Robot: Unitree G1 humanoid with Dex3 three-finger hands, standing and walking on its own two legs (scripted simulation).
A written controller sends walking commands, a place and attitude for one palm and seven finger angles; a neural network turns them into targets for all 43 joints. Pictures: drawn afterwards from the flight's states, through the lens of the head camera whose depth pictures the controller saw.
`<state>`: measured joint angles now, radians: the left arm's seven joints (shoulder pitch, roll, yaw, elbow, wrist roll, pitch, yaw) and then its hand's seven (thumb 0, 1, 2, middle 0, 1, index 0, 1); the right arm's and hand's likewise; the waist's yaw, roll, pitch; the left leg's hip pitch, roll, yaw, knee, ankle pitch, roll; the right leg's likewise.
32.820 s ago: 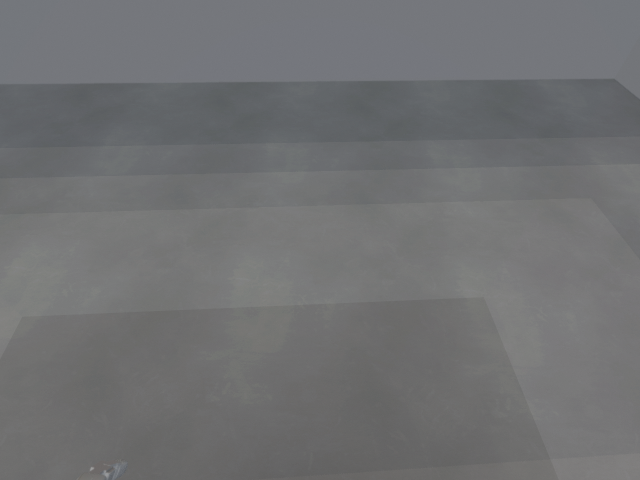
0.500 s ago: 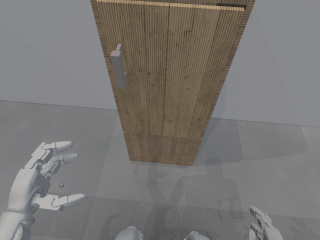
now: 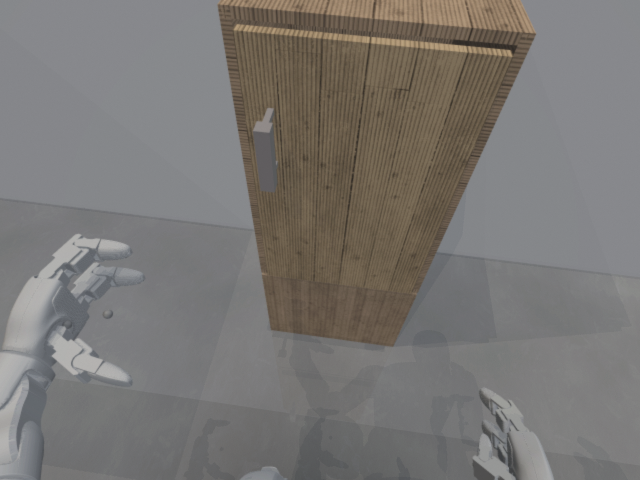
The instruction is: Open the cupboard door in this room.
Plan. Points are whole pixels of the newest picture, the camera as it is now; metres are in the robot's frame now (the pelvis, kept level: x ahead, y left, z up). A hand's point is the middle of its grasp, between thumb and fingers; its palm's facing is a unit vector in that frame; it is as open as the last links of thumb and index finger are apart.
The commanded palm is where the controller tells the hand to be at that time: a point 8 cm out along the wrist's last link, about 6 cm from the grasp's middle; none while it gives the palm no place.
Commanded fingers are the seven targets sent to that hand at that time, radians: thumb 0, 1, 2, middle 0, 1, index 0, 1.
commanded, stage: raise the hand with hooked fingers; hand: left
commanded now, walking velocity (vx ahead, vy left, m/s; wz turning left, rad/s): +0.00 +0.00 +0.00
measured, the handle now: (269, 150) +0.58 +0.13 +0.07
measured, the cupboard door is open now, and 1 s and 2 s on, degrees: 0 0 0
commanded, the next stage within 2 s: move the hooked fingers beside the handle in 0.62 s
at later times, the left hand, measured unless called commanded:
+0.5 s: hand (109, 291) +0.30 +0.27 +0.08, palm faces -0.05 -1.00 -0.04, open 13.9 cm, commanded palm +0.27 +0.32 +0.09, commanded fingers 0.00 -0.50 0.30 -0.30 -1.20 -0.30 -1.20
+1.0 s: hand (134, 269) +0.32 +0.25 +0.09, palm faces -0.07 -1.00 -0.02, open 13.9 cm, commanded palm +0.30 +0.30 +0.08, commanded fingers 0.00 -0.50 0.30 -0.30 -1.20 -0.30 -1.20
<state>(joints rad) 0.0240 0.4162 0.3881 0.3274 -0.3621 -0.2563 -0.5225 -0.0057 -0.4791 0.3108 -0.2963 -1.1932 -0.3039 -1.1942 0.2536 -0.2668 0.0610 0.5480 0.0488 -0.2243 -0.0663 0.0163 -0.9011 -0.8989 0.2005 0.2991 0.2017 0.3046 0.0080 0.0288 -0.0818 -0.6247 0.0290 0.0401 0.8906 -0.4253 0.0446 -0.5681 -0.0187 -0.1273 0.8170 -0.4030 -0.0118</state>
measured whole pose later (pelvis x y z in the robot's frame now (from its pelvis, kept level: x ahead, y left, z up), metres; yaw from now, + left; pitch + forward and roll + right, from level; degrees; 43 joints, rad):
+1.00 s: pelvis +0.00 -0.01 +0.00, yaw +0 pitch +9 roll -2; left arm -0.23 0.45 0.40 0.58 -0.33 -0.26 -0.56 -0.01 -0.50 0.30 -0.30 -1.20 -0.30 -1.21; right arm 0.28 -0.29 0.05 0.58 0.05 -0.18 -0.08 0.02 -0.90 -0.90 0.20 0.30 0.20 0.30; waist -0.02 0.02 -0.07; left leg -0.62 0.04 0.04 0.86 -0.40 0.03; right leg -0.57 -0.01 -0.12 0.80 -0.38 -0.03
